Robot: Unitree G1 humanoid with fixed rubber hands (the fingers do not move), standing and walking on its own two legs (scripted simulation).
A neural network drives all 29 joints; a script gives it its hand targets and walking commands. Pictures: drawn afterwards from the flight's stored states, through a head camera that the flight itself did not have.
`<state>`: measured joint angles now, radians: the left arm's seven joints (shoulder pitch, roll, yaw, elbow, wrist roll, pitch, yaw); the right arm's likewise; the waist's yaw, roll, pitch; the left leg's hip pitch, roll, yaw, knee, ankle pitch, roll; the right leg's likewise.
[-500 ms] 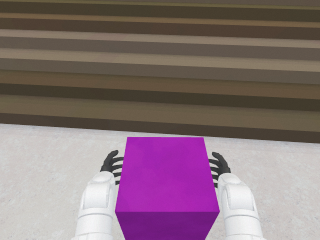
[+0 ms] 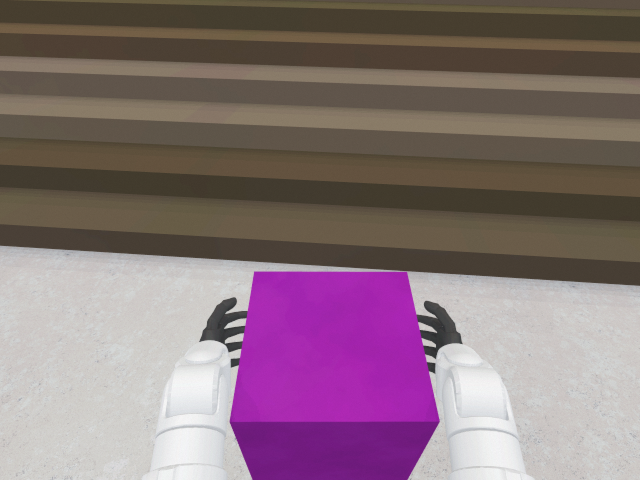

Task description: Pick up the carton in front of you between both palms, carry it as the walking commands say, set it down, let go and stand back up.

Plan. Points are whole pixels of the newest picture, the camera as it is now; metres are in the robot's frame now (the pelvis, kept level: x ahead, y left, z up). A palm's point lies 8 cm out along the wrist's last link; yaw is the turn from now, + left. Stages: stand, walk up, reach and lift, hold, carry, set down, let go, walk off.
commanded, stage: hold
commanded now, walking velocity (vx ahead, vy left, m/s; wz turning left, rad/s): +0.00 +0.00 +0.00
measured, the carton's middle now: (330, 383) +0.29 +0.00 -0.02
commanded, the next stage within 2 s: carry in 0.42 s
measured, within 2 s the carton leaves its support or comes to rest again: neither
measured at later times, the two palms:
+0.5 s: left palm (214, 351) +0.29 +0.15 +0.05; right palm (447, 355) +0.29 -0.15 +0.05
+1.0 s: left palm (221, 260) +0.44 +0.17 +0.07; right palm (413, 257) +0.45 -0.13 +0.08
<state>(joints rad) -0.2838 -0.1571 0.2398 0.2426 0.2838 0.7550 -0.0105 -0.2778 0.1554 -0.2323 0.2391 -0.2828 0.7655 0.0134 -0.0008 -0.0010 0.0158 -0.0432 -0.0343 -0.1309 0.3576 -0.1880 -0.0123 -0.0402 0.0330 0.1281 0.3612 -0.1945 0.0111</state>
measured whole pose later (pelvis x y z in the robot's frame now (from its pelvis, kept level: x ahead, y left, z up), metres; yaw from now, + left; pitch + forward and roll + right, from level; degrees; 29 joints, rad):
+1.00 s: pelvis +0.18 +0.01 -0.01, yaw +1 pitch +6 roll +1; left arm -0.14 -0.13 0.08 -0.34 0.10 1.19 0.10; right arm -0.12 0.13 -0.12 -0.36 -0.08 1.20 -0.09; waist 0.02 -0.04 -0.12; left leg -0.47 0.03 0.14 0.75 -0.43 0.01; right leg -0.12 -0.06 -0.14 0.36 -0.34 0.01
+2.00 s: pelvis +0.84 +0.03 -0.02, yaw +0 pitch +3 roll +0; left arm -0.23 -0.14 0.12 -0.41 0.08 1.19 0.10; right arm -0.21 0.13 -0.12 -0.45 -0.09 1.22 -0.10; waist 0.01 0.00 -0.06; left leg -0.56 0.08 0.19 0.56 -0.06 0.04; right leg 0.07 -0.02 -0.21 0.30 -0.41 0.00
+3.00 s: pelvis +1.48 +0.07 +0.10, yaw -2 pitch +5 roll +2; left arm -0.74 -0.07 0.35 -0.17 0.09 1.27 0.09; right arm -0.74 0.06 -0.23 -0.13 -0.04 1.26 -0.16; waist -0.18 0.02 0.18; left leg -0.51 -0.10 0.15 0.73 -0.32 0.12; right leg -0.66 0.10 0.09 1.80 -0.30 -0.08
